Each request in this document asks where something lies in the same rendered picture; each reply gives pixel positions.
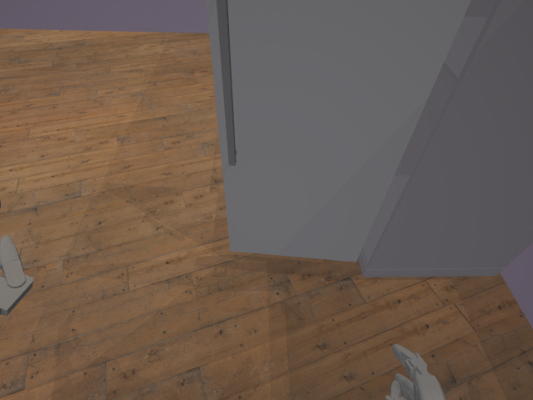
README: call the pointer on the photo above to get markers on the handle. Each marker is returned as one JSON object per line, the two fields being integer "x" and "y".
{"x": 224, "y": 39}

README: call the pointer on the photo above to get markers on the left robot hand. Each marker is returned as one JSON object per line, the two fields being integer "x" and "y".
{"x": 14, "y": 284}

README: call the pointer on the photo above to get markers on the fridge door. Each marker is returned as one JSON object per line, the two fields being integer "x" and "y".
{"x": 326, "y": 95}

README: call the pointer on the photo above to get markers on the right robot hand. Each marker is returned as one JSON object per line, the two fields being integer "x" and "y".
{"x": 424, "y": 386}

